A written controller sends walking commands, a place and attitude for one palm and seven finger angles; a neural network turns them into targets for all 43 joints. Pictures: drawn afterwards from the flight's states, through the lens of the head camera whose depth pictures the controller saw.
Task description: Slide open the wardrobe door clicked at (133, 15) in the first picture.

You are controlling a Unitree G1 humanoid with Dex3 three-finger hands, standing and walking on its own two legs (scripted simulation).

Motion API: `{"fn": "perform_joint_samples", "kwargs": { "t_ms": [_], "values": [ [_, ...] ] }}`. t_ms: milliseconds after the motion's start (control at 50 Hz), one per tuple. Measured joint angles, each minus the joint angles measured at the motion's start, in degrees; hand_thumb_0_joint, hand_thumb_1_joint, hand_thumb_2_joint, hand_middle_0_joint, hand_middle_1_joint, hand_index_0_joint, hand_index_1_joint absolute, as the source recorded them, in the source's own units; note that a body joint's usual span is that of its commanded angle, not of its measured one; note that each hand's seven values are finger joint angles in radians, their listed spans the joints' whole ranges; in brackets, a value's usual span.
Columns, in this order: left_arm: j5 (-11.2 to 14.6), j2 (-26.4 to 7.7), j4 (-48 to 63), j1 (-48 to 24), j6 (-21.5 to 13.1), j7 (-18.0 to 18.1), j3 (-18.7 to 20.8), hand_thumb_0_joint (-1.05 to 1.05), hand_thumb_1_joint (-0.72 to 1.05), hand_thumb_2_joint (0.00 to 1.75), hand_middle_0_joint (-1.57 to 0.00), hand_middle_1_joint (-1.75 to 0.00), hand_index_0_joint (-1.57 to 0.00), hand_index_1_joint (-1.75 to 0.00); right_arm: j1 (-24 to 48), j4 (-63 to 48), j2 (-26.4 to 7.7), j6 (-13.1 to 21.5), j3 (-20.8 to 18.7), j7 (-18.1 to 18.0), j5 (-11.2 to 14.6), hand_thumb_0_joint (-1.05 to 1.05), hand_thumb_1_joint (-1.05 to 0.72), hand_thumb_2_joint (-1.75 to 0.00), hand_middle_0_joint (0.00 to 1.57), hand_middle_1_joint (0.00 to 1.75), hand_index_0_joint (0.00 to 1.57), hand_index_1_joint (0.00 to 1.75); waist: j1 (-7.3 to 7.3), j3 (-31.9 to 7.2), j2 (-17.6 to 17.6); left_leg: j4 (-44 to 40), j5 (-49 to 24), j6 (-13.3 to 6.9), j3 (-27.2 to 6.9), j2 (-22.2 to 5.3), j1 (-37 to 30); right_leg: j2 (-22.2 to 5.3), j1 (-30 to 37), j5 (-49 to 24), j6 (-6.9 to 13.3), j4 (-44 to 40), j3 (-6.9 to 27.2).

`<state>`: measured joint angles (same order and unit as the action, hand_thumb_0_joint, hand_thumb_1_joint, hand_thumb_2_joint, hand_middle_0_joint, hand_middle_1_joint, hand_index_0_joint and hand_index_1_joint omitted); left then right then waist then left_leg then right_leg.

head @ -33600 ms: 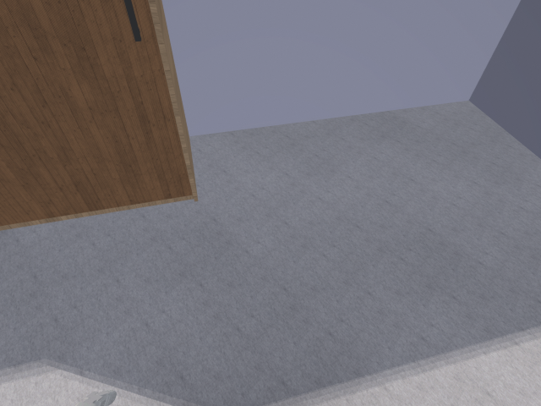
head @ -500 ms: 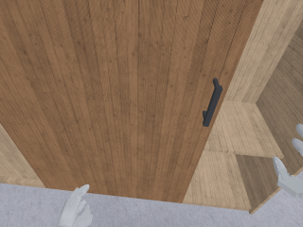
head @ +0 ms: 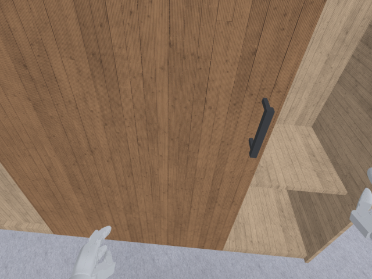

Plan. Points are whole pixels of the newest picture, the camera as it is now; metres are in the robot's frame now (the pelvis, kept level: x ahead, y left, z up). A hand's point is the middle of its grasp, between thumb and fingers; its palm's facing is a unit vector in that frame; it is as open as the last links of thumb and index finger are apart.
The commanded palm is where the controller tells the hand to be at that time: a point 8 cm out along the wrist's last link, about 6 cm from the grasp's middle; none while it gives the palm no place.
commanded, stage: step back with the hand held close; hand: right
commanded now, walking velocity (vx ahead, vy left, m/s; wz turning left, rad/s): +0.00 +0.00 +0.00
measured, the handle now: (259, 129) +0.44 -0.19 +0.12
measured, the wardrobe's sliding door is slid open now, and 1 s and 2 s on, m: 0.45 0.45 0.45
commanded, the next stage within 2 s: stop stepping back and stand still in 1.12 s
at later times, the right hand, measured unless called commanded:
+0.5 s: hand out of the picture +0.14 -0.29 +0.16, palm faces +0.41 +0.78 -0.48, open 7.4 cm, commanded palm +0.09 -0.32 +0.17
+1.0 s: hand out of the picture +0.06 -0.32 +0.17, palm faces +0.53 +0.75 -0.41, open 7.4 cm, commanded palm -0.02 -0.35 +0.17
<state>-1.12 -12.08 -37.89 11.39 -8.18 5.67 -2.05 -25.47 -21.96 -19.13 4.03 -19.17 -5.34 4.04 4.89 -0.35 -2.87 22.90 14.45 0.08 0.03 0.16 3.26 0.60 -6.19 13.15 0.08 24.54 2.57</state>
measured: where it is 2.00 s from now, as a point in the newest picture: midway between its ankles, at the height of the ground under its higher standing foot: outside the picture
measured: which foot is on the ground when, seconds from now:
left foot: down 0.00-0.90, up 0.92-1.00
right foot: down 0.00-1.00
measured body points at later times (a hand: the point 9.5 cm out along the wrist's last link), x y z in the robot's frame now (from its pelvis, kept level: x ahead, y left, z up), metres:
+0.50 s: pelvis -0.05 -0.02 +0.00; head -0.05 -0.03 +0.45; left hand +0.13 +0.22 -0.07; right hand +0.12 -0.33 +0.18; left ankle -0.02 +0.12 -0.74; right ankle +0.01 -0.12 -0.74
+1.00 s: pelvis -0.13 -0.03 -0.02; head -0.12 -0.07 +0.43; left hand +0.05 +0.19 -0.09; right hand +0.03 -0.36 +0.19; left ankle -0.12 +0.12 -0.69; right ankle +0.01 -0.13 -0.74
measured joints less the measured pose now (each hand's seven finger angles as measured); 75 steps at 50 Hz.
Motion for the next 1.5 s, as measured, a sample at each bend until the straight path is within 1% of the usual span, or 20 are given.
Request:
{"fn": "perform_joint_samples", "kwargs": {
  "t_ms": [80,180,300,420,580,660,740,860,920,1000,1040,1120,1160,1200,1260,1300,1340,1360,1400,1500],
  "values": [
    [0.23,-0.31,0.29,0.20,0.59,-0.09,0.15,0.02,0.91,0.90,-0.20,-0.30,-0.20,-0.30,0.80,0.56,-0.18,0.08,-0.42,0.15,-0.16,0.02,-0.89,-0.90,0.21,0.31,0.21,0.30,-0.18,-0.08,-0.35,-0.26,-0.15,-0.02,0.22,0.15,0.20,-0.13,-0.51,-0.03,-0.02,0.20,0.22],
    [0.30,-0.78,1.61,-0.94,3.44,-0.77,0.42,0.02,0.91,0.90,-0.20,-0.30,-0.20,-0.30,2.46,1.15,-1.92,3.49,-3.72,-0.33,-0.81,0.02,-0.89,-0.90,0.21,0.31,0.21,0.30,-1.94,-0.34,-0.09,-1.02,-1.45,0.02,1.21,0.65,3.23,-0.52,-4.87,-0.34,-0.10,1.78,1.24],
    [0.63,-1.71,4.53,-1.60,5.91,-0.88,1.91,0.02,0.91,0.90,-0.20,-0.30,-0.20,-0.30,-2.91,-2.17,-1.84,3.93,-2.24,-0.14,-1.09,0.01,-0.89,-0.90,0.21,0.31,0.21,0.30,-3.58,0.23,0.43,-0.43,-2.76,0.80,0.06,0.04,7.09,-0.03,-7.96,-1.86,0.54,1.41,0.03],
    [1.09,-1.21,5.95,-0.72,7.29,-0.18,2.54,0.02,0.91,0.90,-0.20,-0.30,-0.20,-0.30,-6.37,-4.80,-4.67,4.74,-2.98,-0.14,-0.93,0.02,-0.88,-0.90,0.21,0.31,0.22,0.30,-3.91,0.54,1.79,0.79,-3.73,1.43,-0.49,-0.58,9.57,0.57,-9.86,-3.33,1.10,1.54,-0.56],
    [1.44,-0.75,6.27,0.88,5.56,-0.10,1.76,0.02,0.91,0.90,-0.20,-0.30,-0.20,-0.30,-3.54,-3.52,-4.46,7.49,-5.48,-1.80,-2.11,0.01,-0.89,-0.90,0.21,0.31,0.22,0.30,-3.43,0.78,2.11,2.17,-5.19,1.75,0.03,-0.49,12.32,0.65,-13.42,-4.55,1.80,4.05,-0.02],
    [1.37,-0.31,6.12,1.64,4.13,-0.18,1.55,0.02,0.91,0.90,-0.20,-0.30,-0.20,-0.30,-2.13,-2.62,-3.30,8.56,-4.88,-1.96,-3.45,0.01,-0.89,-0.90,0.21,0.31,0.21,0.30,-3.85,1.13,2.02,4.61,-2.65,1.65,-0.67,0.32,14.26,0.64,-15.68,-3.27,2.38,6.00,0.34],
    [0.94,0.24,5.81,2.25,2.94,-0.58,1.42,0.02,0.90,0.90,-0.20,-0.30,-0.20,-0.30,-2.07,-3.92,-3.68,9.44,-4.85,-1.83,-3.88,0.02,-0.89,-0.90,0.21,0.31,0.21,0.30,-4.26,1.90,2.90,5.55,-5.75,1.22,-0.77,0.44,15.55,0.61,-17.88,-2.28,2.15,7.99,0.15],
    [0.44,-0.72,3.57,2.17,2.27,-1.05,2.05,0.02,0.90,0.90,-0.21,-0.30,-0.20,-0.30,-3.56,-7.75,-3.85,11.26,-4.63,-2.96,-3.25,0.01,-0.88,-0.90,0.21,0.31,0.22,0.30,-3.29,1.85,3.02,7.57,-5.38,1.29,-0.09,0.57,17.76,0.34,-21.99,6.51,1.15,14.83,0.39],
    [0.39,-1.09,2.96,1.77,1.95,-0.40,2.12,0.02,0.91,0.90,-0.21,-0.30,-0.20,-0.30,-1.75,-8.12,-4.13,11.62,-4.83,-3.38,-3.01,0.01,-0.88,-0.90,0.21,0.31,0.22,0.30,-3.21,2.54,3.12,12.06,0.18,1.52,-0.12,0.54,19.83,0.01,-22.16,-0.05,2.16,13.73,-0.30],
    [0.01,0.93,2.30,1.57,-0.02,-0.48,3.03,0.02,0.91,0.90,-0.20,-0.30,-0.20,-0.30,3.24,-5.77,-5.72,11.22,-6.37,-2.99,-3.74,0.01,-0.88,-0.90,0.21,0.31,0.22,0.30,-5.05,2.96,1.20,34.54,8.98,0.98,-1.14,5.17,22.87,-2.14,-22.52,-8.52,3.50,9.34,0.71],
    [0.30,2.25,1.89,1.99,-0.66,-1.51,3.00,0.02,0.91,0.90,-0.20,-0.30,-0.20,-0.30,3.71,-5.57,-6.78,11.62,-7.42,-2.89,-3.22,0.01,-0.88,-0.90,0.21,0.31,0.22,0.30,-5.42,1.81,1.43,36.29,11.21,0.49,-0.13,5.92,20.30,-3.09,-22.85,-10.20,3.12,6.28,0.13],
    [0.47,3.58,2.14,1.84,-1.40,-3.05,2.37,0.02,0.90,0.90,-0.20,-0.30,-0.20,-0.30,-0.83,-7.83,-6.87,11.61,-8.62,-3.03,-1.51,0.01,-0.89,-0.90,0.21,0.31,0.21,0.30,-4.23,-1.38,2.41,20.45,15.55,-1.56,3.07,5.06,10.75,-3.64,-24.62,-11.66,1.64,0.76,-2.13],
    [0.21,3.95,2.98,0.51,-1.57,-3.40,1.86,0.02,0.90,0.90,-0.21,-0.30,-0.20,-0.30,-3.36,-9.53,-7.67,11.81,-9.46,-2.98,-0.96,0.01,-0.89,-0.90,0.21,0.31,0.21,0.30,-2.19,-2.02,5.09,6.83,14.52,-3.89,0.94,2.62,6.11,-2.62,-27.52,-8.49,-0.33,2.26,-5.04],
    [-0.24,2.83,1.40,-2.08,-1.06,-3.25,1.82,0.02,0.90,0.90,-0.21,-0.30,-0.20,-0.30,-3.50,-9.69,-5.84,12.62,-7.53,-2.70,-1.56,0.01,-0.89,-0.90,0.21,0.31,0.21,0.30,0.34,-0.71,4.40,5.88,7.83,-2.64,-1.57,2.55,7.64,-2.32,-31.69,1.77,-2.47,15.73,-3.67],
    [-0.58,2.49,-0.98,-1.97,0.01,-2.42,1.31,0.02,0.91,0.90,-0.21,-0.30,-0.20,-0.30,-2.11,-7.79,-4.73,12.01,-4.00,-2.02,-2.82,0.01,-0.88,-0.90,0.21,0.31,0.21,0.30,1.06,-0.91,5.43,4.65,6.09,0.02,-3.12,1.10,7.01,-0.31,-30.35,6.97,-2.62,26.49,-4.64],
    [-0.05,2.82,-0.59,-1.10,0.29,-1.68,0.50,0.02,0.91,0.90,-0.21,-0.30,-0.20,-0.30,-0.82,-6.20,-4.99,10.67,-3.72,-1.69,-2.95,0.01,-0.88,-0.90,0.21,0.31,0.21,0.30,0.34,-1.45,7.43,4.80,5.73,0.49,-3.77,-0.18,7.14,0.31,-24.82,4.50,-1.60,21.95,-6.37],
    [0.61,1.74,1.16,-0.49,-0.14,-1.19,0.05,0.02,0.90,0.90,-0.21,-0.30,-0.20,-0.30,-0.02,-4.46,-4.62,8.97,-4.03,-1.78,-2.47,0.01,-0.88,-0.90,0.21,0.31,0.22,0.30,-1.35,-2.08,6.49,8.77,6.16,0.84,-2.72,0.28,9.10,-0.24,-17.05,-3.23,-0.04,10.91,-6.24],
    [0.80,1.23,1.93,-0.76,-0.60,-1.06,0.42,0.02,0.90,0.90,-0.21,-0.30,-0.20,-0.30,0.66,-3.59,-4.52,8.01,-4.15,-1.94,-2.24,0.01,-0.88,-0.90,0.21,0.31,0.21,0.30,-2.64,-1.95,5.78,12.64,6.70,0.91,-1.94,0.36,11.12,-0.09,-15.52,-0.18,2.27,8.19,-5.97],
    [1.00,1.67,2.40,-1.84,-1.17,-1.23,1.26,0.02,0.90,0.90,-0.21,-0.30,-0.20,-0.30,2.58,-1.71,-4.85,6.32,-4.23,-2.15,-2.03,0.01,-0.88,-0.90,0.21,0.31,0.21,0.30,-4.24,0.04,7.05,19.40,11.24,0.64,-3.48,0.11,14.24,1.27,-14.97,0.89,4.33,7.84,-6.70],
    [0.40,2.65,4.00,0.58,-2.58,-2.14,0.56,0.02,0.91,0.90,-0.20,-0.30,-0.20,-0.30,-2.88,-7.70,-5.95,5.05,-5.21,-2.36,-1.44,0.02,-0.89,-0.90,0.21,0.31,0.21,0.30,-7.18,1.07,8.21,21.43,10.34,0.01,-0.41,1.80,17.43,0.70,-11.50,-4.98,3.77,0.62,-6.53]
  ]
}}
